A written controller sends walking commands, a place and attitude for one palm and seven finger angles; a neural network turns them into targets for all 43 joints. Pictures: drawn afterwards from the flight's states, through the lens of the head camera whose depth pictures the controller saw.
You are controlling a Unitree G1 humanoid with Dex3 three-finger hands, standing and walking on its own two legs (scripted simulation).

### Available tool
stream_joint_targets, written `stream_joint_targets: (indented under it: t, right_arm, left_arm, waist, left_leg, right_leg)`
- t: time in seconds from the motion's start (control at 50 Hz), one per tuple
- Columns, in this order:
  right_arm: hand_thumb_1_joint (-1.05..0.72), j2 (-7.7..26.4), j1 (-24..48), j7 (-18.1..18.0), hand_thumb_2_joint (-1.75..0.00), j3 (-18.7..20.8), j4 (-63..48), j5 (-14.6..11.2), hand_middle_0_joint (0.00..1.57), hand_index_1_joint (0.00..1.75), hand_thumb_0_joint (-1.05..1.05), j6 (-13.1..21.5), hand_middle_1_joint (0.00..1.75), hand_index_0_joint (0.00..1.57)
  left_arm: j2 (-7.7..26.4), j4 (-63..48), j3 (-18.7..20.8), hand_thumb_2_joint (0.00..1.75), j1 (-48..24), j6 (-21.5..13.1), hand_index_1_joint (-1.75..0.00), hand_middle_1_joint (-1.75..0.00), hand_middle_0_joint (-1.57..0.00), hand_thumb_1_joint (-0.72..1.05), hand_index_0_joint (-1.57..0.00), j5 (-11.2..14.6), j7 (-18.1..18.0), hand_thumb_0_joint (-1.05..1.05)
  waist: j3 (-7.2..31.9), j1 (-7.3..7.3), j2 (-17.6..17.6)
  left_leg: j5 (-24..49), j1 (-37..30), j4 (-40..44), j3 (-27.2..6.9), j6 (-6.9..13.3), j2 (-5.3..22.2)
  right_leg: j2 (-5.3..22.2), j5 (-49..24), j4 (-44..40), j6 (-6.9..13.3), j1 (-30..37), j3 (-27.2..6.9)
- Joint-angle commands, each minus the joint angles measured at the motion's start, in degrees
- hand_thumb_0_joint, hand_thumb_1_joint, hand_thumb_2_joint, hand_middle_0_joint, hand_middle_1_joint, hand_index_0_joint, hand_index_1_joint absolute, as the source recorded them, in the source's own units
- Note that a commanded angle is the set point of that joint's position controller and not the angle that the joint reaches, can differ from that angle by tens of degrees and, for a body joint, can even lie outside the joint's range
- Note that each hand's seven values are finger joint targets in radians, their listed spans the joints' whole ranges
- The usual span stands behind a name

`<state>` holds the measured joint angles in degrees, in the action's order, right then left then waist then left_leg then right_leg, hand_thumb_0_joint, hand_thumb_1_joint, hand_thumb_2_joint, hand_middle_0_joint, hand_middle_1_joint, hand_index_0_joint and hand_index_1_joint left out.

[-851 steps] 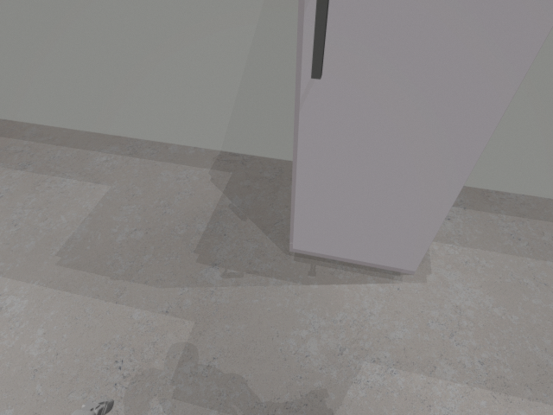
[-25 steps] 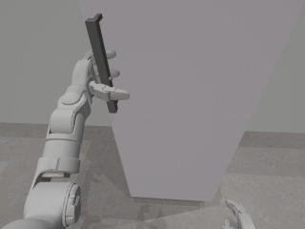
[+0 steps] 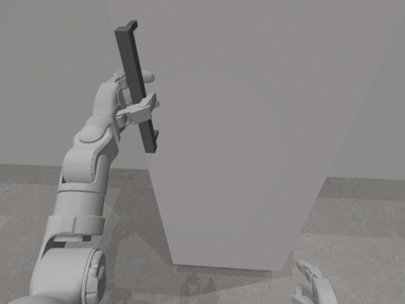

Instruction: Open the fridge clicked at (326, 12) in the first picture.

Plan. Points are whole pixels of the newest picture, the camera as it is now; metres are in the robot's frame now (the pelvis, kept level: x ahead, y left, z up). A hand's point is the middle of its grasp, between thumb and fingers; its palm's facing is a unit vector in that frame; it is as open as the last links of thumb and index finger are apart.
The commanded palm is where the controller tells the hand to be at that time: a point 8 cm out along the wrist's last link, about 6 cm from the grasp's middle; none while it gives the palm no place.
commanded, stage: grip the handle and tug to test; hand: left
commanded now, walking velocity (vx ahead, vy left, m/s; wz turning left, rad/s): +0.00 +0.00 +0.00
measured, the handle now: (142, 94) +0.44 +0.16 +0.23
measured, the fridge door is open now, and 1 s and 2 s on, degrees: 0 5 28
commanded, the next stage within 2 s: pull the door a little, standing still in 0.76 s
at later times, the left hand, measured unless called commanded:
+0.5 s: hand (146, 107) +0.39 +0.14 +0.24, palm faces +0.04 -1.00 -0.02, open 5.9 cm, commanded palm +0.35 +0.18 +0.23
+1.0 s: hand (143, 120) +0.35 +0.13 +0.23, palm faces +0.00 -1.00 -0.03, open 6.1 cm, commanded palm +0.31 +0.18 +0.23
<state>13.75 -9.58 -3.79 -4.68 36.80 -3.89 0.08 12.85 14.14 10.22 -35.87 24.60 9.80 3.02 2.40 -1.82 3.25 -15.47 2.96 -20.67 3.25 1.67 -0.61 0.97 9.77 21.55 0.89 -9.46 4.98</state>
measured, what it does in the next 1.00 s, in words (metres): stands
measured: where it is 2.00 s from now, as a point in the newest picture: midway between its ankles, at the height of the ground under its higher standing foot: outside the picture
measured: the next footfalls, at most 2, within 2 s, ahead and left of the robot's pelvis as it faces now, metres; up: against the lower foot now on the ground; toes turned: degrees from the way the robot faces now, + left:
left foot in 2.00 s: -0.08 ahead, +0.06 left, +0.00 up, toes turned +11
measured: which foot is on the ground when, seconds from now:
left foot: down 0.00-1.00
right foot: down 0.00-1.00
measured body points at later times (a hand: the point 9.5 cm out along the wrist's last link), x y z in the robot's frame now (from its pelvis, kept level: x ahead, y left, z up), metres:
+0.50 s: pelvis +0.00 +0.00 +0.00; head -0.03 -0.02 +0.45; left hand +0.38 +0.19 +0.24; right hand +0.17 -0.22 -0.09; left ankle -0.04 +0.10 -0.74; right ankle +0.02 -0.11 -0.74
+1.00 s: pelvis +0.01 +0.00 +0.00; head -0.02 -0.03 +0.45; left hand +0.34 +0.19 +0.24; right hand +0.23 -0.21 -0.08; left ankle -0.04 +0.10 -0.74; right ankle +0.02 -0.11 -0.74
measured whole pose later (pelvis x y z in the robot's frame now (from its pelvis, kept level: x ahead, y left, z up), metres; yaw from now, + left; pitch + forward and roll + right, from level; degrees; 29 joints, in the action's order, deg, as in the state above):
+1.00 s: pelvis +0.01 +0.00 +0.00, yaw +0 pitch -3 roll +0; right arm 13.9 -6.3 -3.1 -4.8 35.5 -3.7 -2.0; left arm 10.9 -5.6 8.4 -23.7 31.3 11.4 3.4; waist 3.3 -3.3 4.3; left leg -17.0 1.6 -21.4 2.8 1.5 -0.4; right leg 0.8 11.8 22.8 0.8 -8.3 5.3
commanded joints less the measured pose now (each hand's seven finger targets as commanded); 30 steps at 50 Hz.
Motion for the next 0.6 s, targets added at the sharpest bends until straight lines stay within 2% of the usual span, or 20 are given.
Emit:
stream_joint_targets:
  t: [0.0, 0.04, 0.06, 0.1, 0.12, 0.16, 0.18, 0.2, 0.22, 0.26, 0.28, 0.3, 0.32, 0.36, 0.38, 0.4, 0.46, 0.48, 0.5, 0.58]
  right_arm:
    - [-0.90, 5.8, 8.9, -0.9, -0.90, 2.4, -9.4, 0.1, 0.20, 0.30, 0.00, 2.9, 0.30, 0.20]
    - [-0.90, 6.0, 8.6, -0.9, -0.90, 2.4, -9.4, 0.1, 0.20, 0.30, 0.00, 2.8, 0.30, 0.20]
    - [-0.90, 6.1, 8.7, -0.9, -0.90, 2.6, -9.5, 0.1, 0.20, 0.30, 0.00, 2.7, 0.30, 0.20]
    - [-0.90, 5.8, 8.7, -1.0, -0.90, 2.4, -9.5, 0.1, 0.20, 0.30, 0.00, 2.8, 0.30, 0.20]
    - [-0.90, 5.9, 8.4, -1.0, -0.90, 2.4, -9.2, 0.1, 0.20, 0.30, 0.00, 2.7, 0.30, 0.20]
    - [-0.90, 6.2, 8.5, -1.0, -0.90, 2.6, -9.5, 0.0, 0.20, 0.30, 0.00, 2.4, 0.30, 0.20]
    - [-0.90, 5.9, 8.9, -0.9, -0.90, 2.4, -9.8, -0.1, 0.20, 0.30, 0.00, 2.5, 0.30, 0.20]
    - [-0.90, 5.7, 8.9, -1.0, -0.90, 2.3, -9.6, -0.1, 0.20, 0.30, 0.00, 2.7, 0.30, 0.20]
    - [-0.90, 6.0, 8.4, -1.0, -0.90, 2.4, -9.3, -0.1, 0.20, 0.30, 0.00, 2.7, 0.30, 0.20]
    - [-0.90, 6.1, 8.6, -1.0, -0.90, 2.6, -9.6, -0.1, 0.20, 0.30, 0.00, 2.7, 0.30, 0.20]
    - [-0.90, 6.0, 8.5, -1.0, -0.90, 2.5, -9.5, -0.1, 0.20, 0.30, 0.00, 2.8, 0.30, 0.20]
    - [-0.90, 5.8, 8.5, -1.0, -0.90, 2.4, -9.4, 0.0, 0.20, 0.30, 0.00, 3.0, 0.30, 0.20]
    - [-0.90, 6.0, 8.2, -1.0, -0.90, 2.6, -9.2, -0.1, 0.20, 0.30, 0.00, 3.0, 0.30, 0.20]
    - [-0.90, 6.2, 8.4, -1.0, -0.90, 2.7, -9.6, 0.0, 0.20, 0.30, 0.00, 2.7, 0.30, 0.20]
    - [-0.90, 6.0, 8.7, -0.9, -0.90, 2.5, -9.7, 0.0, 0.20, 0.30, 0.00, 2.9, 0.30, 0.20]
    - [-0.90, 5.7, 8.7, -0.8, -0.90, 2.5, -9.9, 0.0, 0.20, 0.30, 0.00, 3.1, 0.30, 0.20]
    - [-0.90, 6.0, 8.8, -0.6, -0.90, 2.7, -10.2, 0.1, 0.20, 0.30, 0.00, 2.9, 0.30, 0.20]
    - [-0.90, 5.9, 9.1, -0.5, -0.90, 2.6, -10.5, 0.1, 0.20, 0.30, 0.00, 2.9, 0.30, 0.20]
    - [-0.90, 5.7, 9.2, -0.4, -0.90, 2.7, -10.6, 0.2, 0.20, 0.30, 0.00, 3.0, 0.30, 0.20]
    - [-0.90, 5.6, 10.0, -0.1, -0.90, 2.8, -11.5, 0.2, 0.20, 0.30, 0.00, 2.8, 0.30, 0.20]
  left_arm:
    - [9.0, -12.6, 1.7, 0.90, -27.4, -3.5, -1.40, -1.40, -0.45, 0.90, -0.45, 1.0, 0.7, 0.00]
    - [9.9, -12.6, 2.4, 0.90, -27.7, -3.4, -1.40, -1.40, -0.45, 0.90, -0.45, 0.9, 0.7, 0.00]
    - [10.8, -11.8, 3.5, 0.90, -25.3, -3.4, -1.40, -1.40, -0.45, 0.90, -0.45, 1.0, 0.5, 0.00]
    - [9.7, -12.5, 2.4, 0.90, -26.7, -3.4, -1.40, -1.40, -0.45, 0.90, -0.45, 1.1, 0.7, 0.00]
    - [10.8, -11.7, 3.6, 0.90, -26.2, -3.3, -1.40, -1.40, -0.45, 0.90, -0.45, 1.2, 0.6, 0.00]
    - [12.1, -11.8, 4.2, 0.90, -25.1, -3.5, -1.40, -1.40, -0.45, 0.90, -0.45, 0.9, 0.6, 0.00]
    - [10.7, -12.9, 2.9, 0.90, -26.5, -3.6, -1.40, -1.40, -0.45, 0.90, -0.45, 1.0, 0.6, 0.00]
    - [9.0, -12.3, 1.6, 0.90, -27.5, -3.4, -1.40, -1.40, -0.45, 0.90, -0.45, 1.2, 0.7, 0.00]
    - [10.8, -11.7, 3.0, 0.90, -27.6, -3.4, -1.40, -1.40, -0.45, 0.90, -0.45, 1.0, 0.4, 0.00]
    - [10.2, -11.8, 2.6, 0.90, -26.3, -3.7, -1.40, -1.40, -0.45, 0.90, -0.45, 0.9, 0.3, 0.00]
    - [10.1, -12.9, 2.1, 0.90, -28.3, -3.9, -1.40, -1.40, -0.45, 0.90, -0.45, 0.8, 0.2, 0.00]
    - [8.0, -12.3, 0.6, 0.90, -28.6, -3.8, -1.40, -1.40, -0.45, 0.90, -0.45, 0.9, 0.2, 0.00]
    - [9.7, -11.1, 2.3, 0.90, -27.8, -3.7, -1.40, -1.40, -0.45, 0.90, -0.45, 1.0, 0.1, 0.00]
    - [10.7, -11.5, 3.1, 0.90, -25.6, -3.8, -1.40, -1.40, -0.45, 0.90, -0.45, 0.6, 0.1, 0.00]
    - [9.2, -13.8, 1.2, 0.90, -27.8, -4.2, -1.40, -1.40, -0.45, 0.90, -0.45, 0.6, 0.3, 0.00]
    - [7.8, -15.1, 0.3, 0.90, -28.1, -4.4, -1.40, -1.40, -0.45, 0.90, -0.45, 0.6, 0.3, 0.00]
    - [8.8, -15.3, 2.0, 0.90, -22.6, -4.3, -1.40, -1.40, -0.45, 0.90, -0.45, 0.9, 0.4, 0.00]
    - [8.5, -17.4, 1.6, 0.90, -23.1, -4.4, -1.40, -1.40, -0.45, 0.90, -0.45, 1.0, 0.6, 0.00]
    - [6.8, -19.1, 0.3, 0.90, -23.1, -4.5, -1.40, -1.40, -0.45, 0.90, -0.45, 1.1, 0.8, 0.00]
    - [6.4, -22.6, 0.9, 0.90, -17.5, -4.0, -1.40, -1.40, -0.45, 0.90, -0.45, 1.6, 1.2, 0.00]
  waist:
    - [14.2, 0.54, -3.6]
    - [14.7, 0.44, -4.4]
    - [14.6, -0.24, -3.4]
    - [14.9, 0.31, -3.9]
    - [14.7, 0.17, -5.0]
    - [14.8, -0.19, -4.3]
    - [14.7, 0.07, -2.3]
    - [14.1, 0.52, -2.8]
    - [13.9, 0.38, -3.5]
    - [14.3, 0.14, -3.7]
    - [14.7, 0.52, -1.8]
    - [14.3, 0.73, -3.0]
    - [14.4, 0.56, -4.2]
    - [14.8, -0.11, -4.0]
    - [15.4, 0.46, -2.0]
    - [15.8, 0.56, -1.9]
    - [15.9, -0.47, -3.8]
    - [16.3, -0.42, -2.4]
    - [17.0, -0.11, -3.0]
    - [17.3, -0.93, -3.1]
  left_leg:
    - [19.9, 0.4, 1.5, -2.9, -0.4, 0.4]
    - [19.6, 0.8, 1.7, -3.0, -0.4, 0.4]
    - [20.0, 0.5, 1.7, -3.0, -0.5, 0.4]
    - [20.6, 0.5, 1.5, -2.9, -0.4, 0.4]
    - [20.5, 0.9, 1.6, -2.9, -0.4, 0.5]
    - [20.5, 0.7, 1.8, -2.8, -0.5, 0.6]
    - [20.1, 0.6, 2.0, -2.9, -0.6, 0.5]
    - [19.5, 0.7, 1.8, -2.9, -0.5, 0.5]
    - [19.1, 1.1, 2.0, -3.2, -0.6, 0.6]
    - [19.4, 0.4, 1.8, -3.1, -0.5, 0.7]
    - [19.7, 0.3, 1.9, -3.0, -0.6, 0.6]
    - [19.6, 0.4, 1.8, -3.3, -0.6, 0.5]
    - [18.8, 0.6, 1.7, -3.3, -0.4, 0.6]
    - [19.1, 0.5, 1.9, -3.1, -0.3, 0.6]
    - [19.3, 0.1, 2.0, -3.1, -0.5, 0.6]
    - [20.3, -0.5, 1.8, -3.2, -0.7, 0.7]
    - [21.1, -0.3, 1.8, -3.1, -0.6, 0.8]
    - [21.8, -0.2, 1.9, -3.1, -0.8, 0.7]
    - [23.3, -1.1, 1.5, -3.0, -0.7, 0.7]
    - [25.6, -1.5, 1.0, -2.8, -0.9, 0.9]
  right_leg:
    - [-0.5, -16.2, -0.5, 1.4, 8.3, -2.1]
    - [-0.5, -16.0, -0.5, 1.5, 8.9, -2.1]
    - [-0.5, -16.0, -0.5, 1.5, 8.8, -2.1]
    - [-0.4, -17.0, -0.4, 1.5, 9.0, -2.2]
    - [-0.5, -17.2, -0.5, 1.5, 9.2, -2.1]
    - [-0.5, -16.5, -0.7, 1.5, 9.4, -2.1]
    - [-0.3, -15.8, -0.7, 1.6, 8.9, -2.2]
    - [-0.4, -15.5, -0.8, 1.5, 8.2, -2.1]
    - [-0.5, -14.9, -0.9, 1.6, 8.3, -2.1]
    - [-0.6, -14.7, -0.8, 1.6, 8.1, -2.1]
    - [-0.4, -15.0, -0.8, 1.6, 8.3, -2.2]
    - [-0.5, -15.0, -0.7, 1.6, 7.9, -2.0]
    - [-0.6, -14.6, -0.9, 1.5, 8.0, -2.1]
    - [-0.6, -14.5, -0.9, 1.6, 8.6, -2.2]
    - [-0.3, -14.6, -0.8, 1.6, 8.7, -2.2]
    - [-0.5, -15.3, -0.5, 1.7, 8.7, -2.1]
    - [-0.7, -16.5, -0.3, 1.7, 9.8, -2.0]
    - [-0.5, -17.2, -0.1, 1.8, 10.3, -2.0]
    - [-0.6, -18.9, 0.2, 1.7, 10.5, -2.0]
    - [-0.7, -21.1, 0.8, 1.6, 11.3, -1.8]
